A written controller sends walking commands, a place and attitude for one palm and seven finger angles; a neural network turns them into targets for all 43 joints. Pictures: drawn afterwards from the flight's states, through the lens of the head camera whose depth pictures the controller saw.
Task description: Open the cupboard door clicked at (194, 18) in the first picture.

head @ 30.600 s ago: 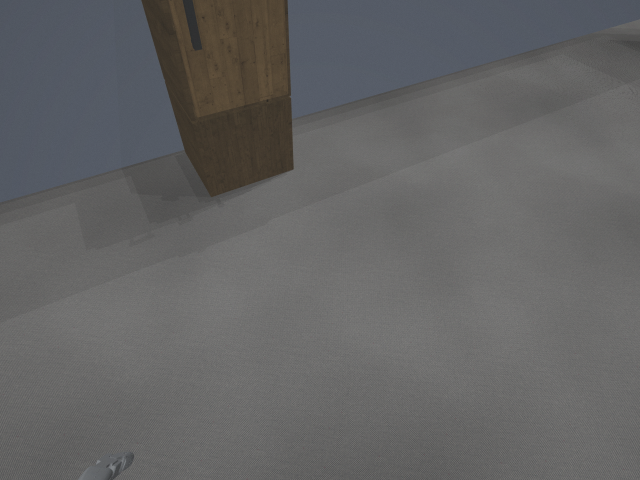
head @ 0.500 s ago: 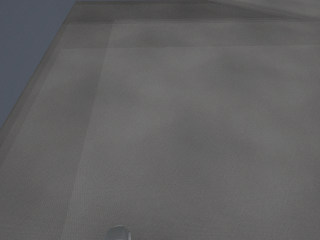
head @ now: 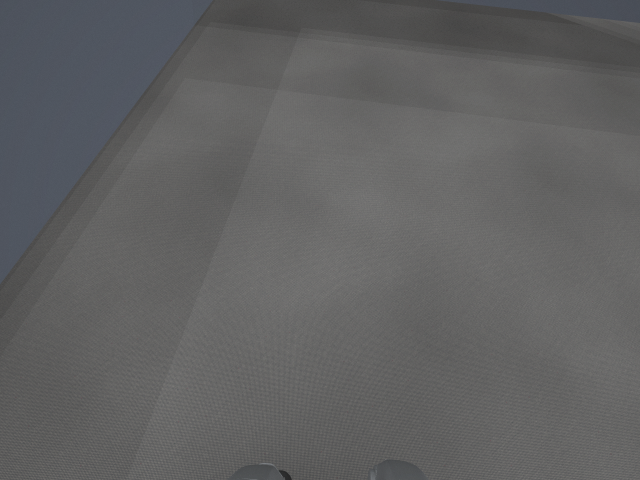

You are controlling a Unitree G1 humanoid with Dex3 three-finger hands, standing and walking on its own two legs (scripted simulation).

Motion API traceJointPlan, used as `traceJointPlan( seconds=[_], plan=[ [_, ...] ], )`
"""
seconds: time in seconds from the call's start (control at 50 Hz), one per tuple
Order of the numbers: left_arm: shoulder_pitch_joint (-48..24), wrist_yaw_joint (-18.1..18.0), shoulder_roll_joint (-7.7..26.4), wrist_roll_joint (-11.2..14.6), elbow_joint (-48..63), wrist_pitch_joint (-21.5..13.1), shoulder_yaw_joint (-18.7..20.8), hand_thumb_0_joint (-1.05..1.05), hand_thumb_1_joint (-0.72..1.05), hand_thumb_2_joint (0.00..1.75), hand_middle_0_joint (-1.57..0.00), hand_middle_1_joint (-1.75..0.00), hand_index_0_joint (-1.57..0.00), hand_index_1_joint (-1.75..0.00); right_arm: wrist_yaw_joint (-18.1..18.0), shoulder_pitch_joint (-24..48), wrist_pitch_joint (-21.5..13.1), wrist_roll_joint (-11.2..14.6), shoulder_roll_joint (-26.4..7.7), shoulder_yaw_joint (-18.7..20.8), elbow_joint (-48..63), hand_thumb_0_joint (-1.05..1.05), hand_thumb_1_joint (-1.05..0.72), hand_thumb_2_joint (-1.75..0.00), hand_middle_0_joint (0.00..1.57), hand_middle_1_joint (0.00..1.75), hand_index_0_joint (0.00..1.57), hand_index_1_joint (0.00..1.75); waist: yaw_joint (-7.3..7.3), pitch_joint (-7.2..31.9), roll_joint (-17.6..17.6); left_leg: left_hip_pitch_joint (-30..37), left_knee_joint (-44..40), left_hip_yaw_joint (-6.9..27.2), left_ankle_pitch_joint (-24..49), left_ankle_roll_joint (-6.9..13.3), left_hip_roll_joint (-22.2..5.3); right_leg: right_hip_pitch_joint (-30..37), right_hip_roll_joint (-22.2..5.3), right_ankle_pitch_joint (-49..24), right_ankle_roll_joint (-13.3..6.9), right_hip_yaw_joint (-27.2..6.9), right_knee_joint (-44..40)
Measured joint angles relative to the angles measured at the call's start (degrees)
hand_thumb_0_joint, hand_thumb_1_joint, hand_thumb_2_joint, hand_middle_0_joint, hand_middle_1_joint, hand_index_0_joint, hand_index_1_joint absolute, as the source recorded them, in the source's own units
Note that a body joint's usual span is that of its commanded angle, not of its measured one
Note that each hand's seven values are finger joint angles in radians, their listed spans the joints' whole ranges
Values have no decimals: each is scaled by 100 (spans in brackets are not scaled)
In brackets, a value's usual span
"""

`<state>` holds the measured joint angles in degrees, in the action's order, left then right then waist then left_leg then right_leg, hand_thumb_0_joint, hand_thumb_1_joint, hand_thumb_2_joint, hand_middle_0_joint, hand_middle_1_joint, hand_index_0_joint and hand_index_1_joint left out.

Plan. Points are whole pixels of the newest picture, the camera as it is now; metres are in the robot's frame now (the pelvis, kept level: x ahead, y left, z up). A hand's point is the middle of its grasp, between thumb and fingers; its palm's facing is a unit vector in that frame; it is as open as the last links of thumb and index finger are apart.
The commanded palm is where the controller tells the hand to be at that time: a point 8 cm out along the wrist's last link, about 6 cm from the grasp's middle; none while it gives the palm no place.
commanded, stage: turn to face it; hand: left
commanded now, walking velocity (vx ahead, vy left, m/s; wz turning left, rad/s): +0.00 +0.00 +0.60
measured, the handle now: out of the picture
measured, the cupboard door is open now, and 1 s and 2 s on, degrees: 43 43 43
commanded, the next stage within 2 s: none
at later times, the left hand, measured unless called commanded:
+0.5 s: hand out of the picture +0.10 +0.15 -0.17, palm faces +0.31 -0.93 -0.20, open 7.4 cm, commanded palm none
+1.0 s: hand out of the picture +0.06 +0.12 -0.14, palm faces +0.56 -0.77 -0.29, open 7.4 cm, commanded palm none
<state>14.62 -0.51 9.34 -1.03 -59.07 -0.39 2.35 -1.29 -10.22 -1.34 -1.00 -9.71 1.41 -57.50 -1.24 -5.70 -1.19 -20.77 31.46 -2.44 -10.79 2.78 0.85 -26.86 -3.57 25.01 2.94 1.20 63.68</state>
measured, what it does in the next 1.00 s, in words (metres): walks ahead, turning left: right foot, then left foot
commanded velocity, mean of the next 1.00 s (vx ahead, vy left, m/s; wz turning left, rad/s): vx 0.00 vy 0.00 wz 0.60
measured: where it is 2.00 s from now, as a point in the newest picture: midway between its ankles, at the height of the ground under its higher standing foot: outside the picture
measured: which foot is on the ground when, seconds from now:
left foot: down 0.00-0.20, up 0.22-0.52, down 0.54-0.86, up 0.88-1.00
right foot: up 0.00-0.18, down 0.20-0.54, up 0.56-0.84, down 0.86-1.00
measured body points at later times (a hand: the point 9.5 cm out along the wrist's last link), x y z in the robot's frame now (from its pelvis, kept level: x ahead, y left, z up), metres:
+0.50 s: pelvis +0.08 -0.05 +0.00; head +0.12 -0.02 +0.45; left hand +0.08 +0.20 -0.15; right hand +0.25 -0.28 -0.13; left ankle +0.07 +0.07 -0.71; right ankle +0.08 -0.17 -0.73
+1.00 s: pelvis +0.12 -0.09 +0.01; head +0.18 -0.08 +0.45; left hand +0.03 +0.16 -0.12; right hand +0.34 -0.25 -0.15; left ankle +0.03 +0.02 -0.65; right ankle +0.18 -0.18 -0.73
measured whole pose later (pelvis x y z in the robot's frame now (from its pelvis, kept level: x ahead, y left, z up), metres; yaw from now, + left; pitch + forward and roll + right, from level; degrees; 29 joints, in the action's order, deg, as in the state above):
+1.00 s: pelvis +0.12 -0.09 +0.01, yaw +36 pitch +1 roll +2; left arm 12.1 -1.0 11.7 -1.4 -49.9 0.8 2.1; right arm 1.5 -7.8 4.9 -1.0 -14.8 4.7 -52.4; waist 0.6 -5.8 1.0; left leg -30.5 64.3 0.6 -26.0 -2.9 0.8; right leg -15.4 -5.2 17.8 -0.3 6.1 32.6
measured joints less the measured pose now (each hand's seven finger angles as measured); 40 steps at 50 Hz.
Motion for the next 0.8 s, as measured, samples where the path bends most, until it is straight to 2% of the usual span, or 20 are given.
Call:
traceJointPlan(
  seconds=[0.1, 0.18, 0.2, 0.22, 0.26, 0.3, 0.34, 0.4, 0.48, 0.52, 0.54, 0.56, 0.6, 0.66, 0.72, 0.8],
  plan=[
    [-567, 25, 112, -10, 479, 92, 100, 0, 91, 90, -20, -30, -19, -30, 88, -252, 231, -45, -111, 67, -57, 0, -93, -90, 21, 30, 20, 30, 154, 121, 101, 32, -128, 358, -24, -123, 8, -189, -44, -379, 84, -88, -1219],
    [-743, 29, 227, -7, 705, 62, 126, 0, 91, 90, -20, -30, -19, -30, 121, -386, 356, -44, -166, 162, 25, 1, -92, -90, 21, 30, 20, 30, 289, 276, 175, -76, 129, 644, -246, -311, -14, 422, 140, -699, 79, 37, -2557],
    [-719, 24, 288, -21, 782, 14, 121, 0, 91, 90, -20, -30, -19, -30, 131, -445, 374, -21, -164, 184, 67, 1, -91, -90, 20, 30, 20, 30, 292, 361, 88, -179, 323, 640, -408, -323, 50, 647, 85, -784, -1, 5, -3035],
    [-746, -1, 279, -40, 800, -22, 128, 0, 91, 90, -20, -30, -19, -30, 137, -411, 400, -4, -204, 222, 67, 1, -91, -90, 20, 30, 20, 30, 266, 359, 113, -337, 752, 633, -904, -360, 38, 625, 100, -794, -103, 32, -2993],
    [-776, -34, 220, -47, 812, -22, 73, 0, 91, 90, -20, -30, -19, -30, 152, -317, 456, -3, -310, 290, 91, 1, -91, -90, 20, 30, 20, 30, 321, 274, 189, -696, 1992, 530, -1574, -407, 36, 725, 57, -760, -247, 210, -2887],
    [-720, -54, 171, -41, 818, -5, 23, 0, 91, 90, -20, -30, -20, -30, 176, -251, 482, -7, -386, 322, 132, 1, -91, -90, 20, 30, 20, 30, 360, 256, 175, -948, 2940, 297, -1637, -499, -29, 937, -44, -767, -291, 376, -3037],
    [-640, -70, 151, -39, 807, 15, -2, 0, 91, 90, -20, -30, -20, -30, 205, -182, 500, 3, -411, 321, 180, 1, -91, -90, 20, 30, 20, 30, 371, 254, 77, -992, 3223, 84, -1571, -578, -133, 1154, -154, -784, -292, 518, -3226],
    [-524, -63, 155, -51, 789, 26, -22, 0, 91, 90, -20, -30, -20, -30, 248, -51, 509, 21, -408, 286, 280, 1, -91, -90, 20, 30, 20, 30, 337, 219, -100, -781, 2602, -142, -1466, -634, -256, 1383, -312, -744, -267, 742, -3369],
    [-386, -20, 205, -72, 759, 33, -20, 0, 91, 90, -21, -30, -20, -30, 290, 212, 480, 33, -427, 239, 434, 1, -91, -90, 20, 30, 19, 30, 207, 64, -220, -335, 1337, -309, -1308, -580, -274, 1481, -463, -511, -192, 1050, -3157],
    [-264, 3, 271, -45, 737, 56, 0, 0, 91, 90, -21, -30, -20, -30, 306, 316, 430, 24, -454, 211, 549, 1, -91, -90, 20, 30, 19, 30, 163, 28, -252, -8, 552, -389, -755, -511, -222, 1411, -553, -274, -121, 1175, -2796],
    [-183, 16, 301, -20, 728, 89, 17, 0, 90, 90, -21, -30, -20, -30, 315, 339, 374, 5, -495, 204, 625, 1, -91, -90, 20, 30, 19, 30, 158, 66, -205, 71, 291, -331, -233, -352, -240, 1243, -573, -134, -69, 1198, -2413],
    [-181, 15, 372, -2, 685, 159, 41, 0, 90, 90, -21, -30, -20, -30, 297, 389, 322, -3, -472, 209, 664, 1, -90, -90, 20, 30, 19, 30, 166, 52, -253, -40, 461, -286, -218, -223, -193, 994, -579, 261, 19, 1006, -1831],
    [-216, -19, 517, -9, 618, 323, 91, 0, 91, 90, -21, -30, -20, -30, 265, 444, 273, -14, -401, 165, 716, 1, -90, -90, 20, 30, 20, 30, 121, 9, -325, -106, 657, -208, -506, -121, -156, 495, -409, 721, 92, 521, -713],
    [-311, -19, 636, -24, 582, 417, 165, 0, 91, 90, -20, -30, -20, -30, 200, 386, 284, -34, -330, 121, 761, 1, -90, -90, 20, 30, 20, 30, 98, 26, -265, -45, 434, 8, -502, -188, -157, 19, -215, 466, 154, 225, -24],
    [-407, 28, 659, -21, 675, 400, 189, 0, 91, 90, -20, -30, -19, -30, 176, 330, 328, -41, -324, 103, 725, 1, -90, -90, 20, 30, 20, 30, 73, 13, -118, 41, 130, 235, -292, -254, -151, -107, -124, 155, 176, 74, -286],
    [-474, 48, 613, -1, 823, 328, 165, 0, 91, 90, -20, -30, -19, -30, 196, 248, 403, -57, -349, 130, 673, 1, -90, -90, 20, 30, 20, 30, 106, 29, 114, 28, 12, 556, -188, -360, -143, 203, 17, 35, 147, 14, -1438]
  ],
)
